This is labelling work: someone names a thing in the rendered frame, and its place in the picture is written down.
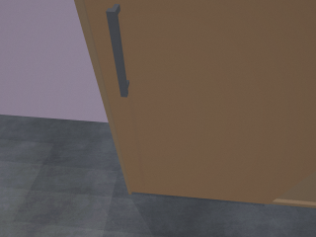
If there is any wardrobe door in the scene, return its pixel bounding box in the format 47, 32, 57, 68
278, 171, 316, 202
84, 0, 316, 204

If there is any handle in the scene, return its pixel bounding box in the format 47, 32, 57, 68
106, 4, 129, 98

